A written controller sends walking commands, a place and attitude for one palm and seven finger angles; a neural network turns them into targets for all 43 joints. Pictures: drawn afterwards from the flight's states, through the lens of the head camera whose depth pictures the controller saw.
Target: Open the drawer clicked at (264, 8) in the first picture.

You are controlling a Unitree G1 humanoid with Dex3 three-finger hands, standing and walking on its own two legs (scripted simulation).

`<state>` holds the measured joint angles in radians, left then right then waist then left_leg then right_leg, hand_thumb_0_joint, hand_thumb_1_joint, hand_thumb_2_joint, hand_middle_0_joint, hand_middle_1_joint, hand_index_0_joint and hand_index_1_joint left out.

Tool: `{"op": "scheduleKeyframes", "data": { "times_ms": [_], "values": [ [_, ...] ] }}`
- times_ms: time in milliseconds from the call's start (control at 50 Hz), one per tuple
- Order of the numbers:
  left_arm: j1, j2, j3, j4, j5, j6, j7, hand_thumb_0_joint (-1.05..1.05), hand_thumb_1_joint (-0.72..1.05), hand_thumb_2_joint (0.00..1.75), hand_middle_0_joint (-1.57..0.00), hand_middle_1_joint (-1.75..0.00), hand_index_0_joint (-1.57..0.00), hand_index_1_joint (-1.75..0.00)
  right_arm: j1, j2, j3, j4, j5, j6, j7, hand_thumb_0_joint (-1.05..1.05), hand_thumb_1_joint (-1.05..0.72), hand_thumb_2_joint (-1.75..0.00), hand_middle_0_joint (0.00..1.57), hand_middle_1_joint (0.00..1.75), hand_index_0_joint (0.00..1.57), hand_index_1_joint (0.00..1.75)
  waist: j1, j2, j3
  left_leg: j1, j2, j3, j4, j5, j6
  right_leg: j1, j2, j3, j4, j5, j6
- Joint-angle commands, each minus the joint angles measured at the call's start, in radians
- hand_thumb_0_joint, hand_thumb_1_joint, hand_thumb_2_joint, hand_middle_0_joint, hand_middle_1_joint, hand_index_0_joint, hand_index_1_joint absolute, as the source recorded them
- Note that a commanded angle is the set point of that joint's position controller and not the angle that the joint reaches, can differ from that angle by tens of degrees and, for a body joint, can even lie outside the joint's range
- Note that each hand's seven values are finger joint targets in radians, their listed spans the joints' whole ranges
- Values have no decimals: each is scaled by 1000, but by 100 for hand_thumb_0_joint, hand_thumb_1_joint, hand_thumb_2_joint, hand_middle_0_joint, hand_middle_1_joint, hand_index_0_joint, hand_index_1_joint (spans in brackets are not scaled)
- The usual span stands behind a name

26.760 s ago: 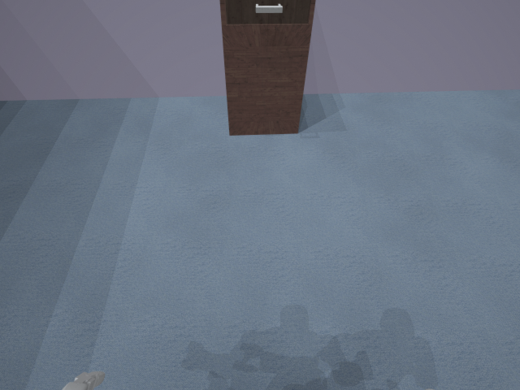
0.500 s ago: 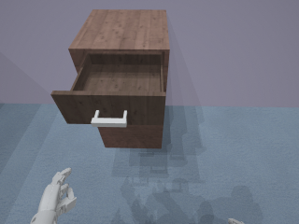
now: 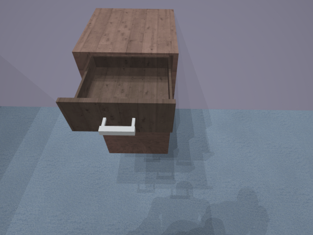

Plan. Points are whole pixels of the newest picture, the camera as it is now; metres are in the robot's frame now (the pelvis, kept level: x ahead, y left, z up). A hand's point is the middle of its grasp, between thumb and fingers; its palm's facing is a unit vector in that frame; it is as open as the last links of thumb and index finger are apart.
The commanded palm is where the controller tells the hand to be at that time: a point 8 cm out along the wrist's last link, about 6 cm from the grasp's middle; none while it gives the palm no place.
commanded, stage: let the arm hang, fingers relaxed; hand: left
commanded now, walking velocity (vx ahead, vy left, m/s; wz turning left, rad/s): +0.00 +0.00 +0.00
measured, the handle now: (118, 125) +0.45 +0.16 -0.04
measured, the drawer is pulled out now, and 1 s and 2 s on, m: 0.27 0.27 0.27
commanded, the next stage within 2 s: look to check the result in 0.44 s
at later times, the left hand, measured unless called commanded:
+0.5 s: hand out of the picture -0.02 +0.14 -0.18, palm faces +0.04 -0.99 -0.14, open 7.4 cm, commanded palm none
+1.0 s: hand out of the picture -0.02 +0.14 -0.18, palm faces +0.05 -0.99 -0.16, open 7.4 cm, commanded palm none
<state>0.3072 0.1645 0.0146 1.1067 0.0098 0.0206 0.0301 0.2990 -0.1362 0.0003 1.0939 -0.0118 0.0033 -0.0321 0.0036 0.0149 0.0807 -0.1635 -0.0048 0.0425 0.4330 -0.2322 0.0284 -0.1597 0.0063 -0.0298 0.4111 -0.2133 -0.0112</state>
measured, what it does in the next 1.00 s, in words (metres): stands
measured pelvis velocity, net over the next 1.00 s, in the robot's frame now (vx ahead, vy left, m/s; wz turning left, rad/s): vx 0.01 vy -0.01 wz -0.01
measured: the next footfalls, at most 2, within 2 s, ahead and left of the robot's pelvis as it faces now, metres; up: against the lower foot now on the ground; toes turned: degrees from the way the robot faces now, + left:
none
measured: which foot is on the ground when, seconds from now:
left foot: down 0.00-1.00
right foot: down 0.00-1.00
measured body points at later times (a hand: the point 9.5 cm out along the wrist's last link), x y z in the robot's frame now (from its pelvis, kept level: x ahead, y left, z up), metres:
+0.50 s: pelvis +0.00 +0.00 +0.00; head +0.01 +0.00 +0.45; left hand -0.02 +0.20 -0.17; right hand -0.04 -0.20 -0.16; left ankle +0.00 +0.10 -0.74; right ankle +0.01 -0.11 -0.74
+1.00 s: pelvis +0.01 -0.01 +0.00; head +0.03 -0.01 +0.45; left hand -0.02 +0.19 -0.16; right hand -0.02 -0.21 -0.16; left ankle +0.00 +0.10 -0.74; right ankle +0.01 -0.11 -0.74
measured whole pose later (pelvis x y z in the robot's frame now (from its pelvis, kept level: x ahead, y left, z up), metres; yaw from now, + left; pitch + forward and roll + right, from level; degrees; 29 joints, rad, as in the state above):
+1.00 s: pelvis +0.01 -0.01 +0.00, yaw -1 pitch -2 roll +0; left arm 0.30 0.10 0.02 1.15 0.01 0.00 0.04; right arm 0.31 -0.09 -0.01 1.14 -0.01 -0.01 -0.04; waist 0.00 0.01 0.07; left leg -0.16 0.01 0.05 0.42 -0.24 0.01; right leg -0.17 0.02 -0.03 0.42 -0.23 -0.03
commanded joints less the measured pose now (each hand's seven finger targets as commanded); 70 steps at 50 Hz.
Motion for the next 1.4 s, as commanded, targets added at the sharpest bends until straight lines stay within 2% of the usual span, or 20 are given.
{"op": "scheduleKeyframes", "data": {
  "times_ms": [0,60,80,220,260,320,360,380,460,700,800,820,880,1000,1060,1120,1180,1380],
  "values": [
    [64,69,5,-9,2,-19,9,0,90,90,-20,-30,-20,-30,81,-91,-16,-5,5,-10,-9,0,-90,-90,20,30,20,30,-3,-12,20,-19,110,-106,-115,4,28,-46,-82,93,-82,11,-30],
    [75,58,6,1,3,-19,11,0,90,90,-20,-30,-20,-30,96,-81,-16,5,4,-12,-10,0,-90,-90,20,30,20,30,-3,-15,29,-30,113,-111,-128,-20,30,-53,-77,90,-76,1,-28],
    [79,55,4,4,3,-19,11,0,90,90,-20,-30,-20,-30,96,-79,-15,10,4,-12,-10,0,-90,-90,20,30,20,30,-1,2,35,-32,111,-113,-131,-28,30,-59,-76,93,-73,-1,-29],
    [102,36,7,15,6,-24,14,0,90,90,-20,-30,-20,-30,114,-51,-18,20,8,-12,-12,0,-90,-90,20,30,20,30,-1,-18,53,-33,104,-102,-115,-21,31,-87,-79,94,-79,-8,-33],
    [98,30,8,16,5,-25,15,0,90,90,-20,-30,-20,-30,127,-42,-17,26,4,-13,-13,0,-90,-90,20,30,20,30,-3,0,35,-34,102,-99,-109,-1,30,-66,-82,93,-74,14,-34],
    [105,25,9,18,4,-27,15,0,90,90,-20,-30,-20,-30,125,-41,-19,24,7,-12,-15,0,-90,-90,20,30,20,30,-3,-16,41,-22,104,-95,-100,12,29,-85,-79,92,-77,12,-35],
    [99,22,11,18,4,-26,15,0,90,90,-20,-30,-20,-30,135,-32,-18,29,4,-13,-15,0,-90,-90,20,30,20,30,-5,7,35,-34,103,-95,-100,18,28,-65,-81,91,-74,22,-35],
    [98,20,11,20,3,-26,15,0,90,90,-20,-30,-20,-30,138,-31,-17,29,4,-14,-16,0,-90,-90,20,30,20,30,-5,-3,33,-34,103,-99,-100,18,28,-62,-81,90,-74,21,-37],
    [98,18,11,23,3,-26,15,0,90,90,-20,-30,-20,-30,139,-31,-18,31,4,-13,-17,0,-90,-90,20,30,20,30,-5,14,42,-35,105,-99,-102,19,28,-66,-80,86,-73,24,-36],
    [96,16,13,30,2,-30,16,0,90,90,-20,-30,-20,-30,133,-29,-20,34,4,-13,-18,0,-90,-90,20,30,20,30,-6,-19,22,-11,104,-88,-90,60,25,-58,-84,93,-76,49,-37],
    [96,14,11,33,1,-30,17,0,90,90,-20,-30,-20,-30,124,-30,-20,36,4,-12,-19,0,-90,-90,20,30,20,30,-7,-7,24,1,105,-84,-89,67,23,-64,-84,94,-78,55,-38],
    [96,17,11,32,3,-31,18,0,90,90,-20,-30,-20,-30,121,-33,-21,33,7,-10,-19,0,-90,-90,20,30,20,30,-6,-10,42,3,106,-86,-89,66,22,-84,-79,93,-78,47,-36],
    [91,19,12,33,2,-30,16,0,90,90,-20,-30,-20,-30,121,-29,-19,37,4,-10,-18,0,-90,-90,20,30,20,30,-7,-8,38,-9,105,-87,-93,50,22,-67,-82,96,-83,39,-37],
    [90,17,14,35,1,-33,17,0,90,90,-20,-30,-20,-30,115,-30,-20,38,5,-14,-20,0,-90,-90,20,30,20,30,-6,-13,7,15,105,-79,-81,106,20,-43,-86,95,-79,95,-38],
    [88,16,14,35,2,-33,17,0,90,90,-20,-30,-20,-30,117,-29,-19,39,5,-13,-21,0,-90,-90,20,30,20,30,-7,-1,20,10,106,-79,-84,101,19,-50,-83,96,-81,86,-39],
    [91,16,14,36,3,-34,18,0,90,90,-20,-30,-20,-30,109,-30,-21,38,7,-10,-20,0,-90,-90,20,30,20,30,-6,-22,36,16,106,-78,-84,93,17,-72,-81,99,-86,73,-40],
    [86,17,14,38,1,-34,17,0,90,90,-20,-30,-20,-30,115,-28,-19,42,4,-11,-21,0,-90,-90,20,30,20,30,-7,1,21,14,106,-75,-83,103,16,-48,-83,98,-84,92,-41],
    [89,18,15,41,0,-36,17,0,90,90,-20,-30,-20,-30,116,-27,-19,43,4,-10,-22,0,-90,-90,20,30,20,30,-5,-11,21,18,105,-70,-81,104,13,-42,-86,100,-91,100,-43]
  ]
}}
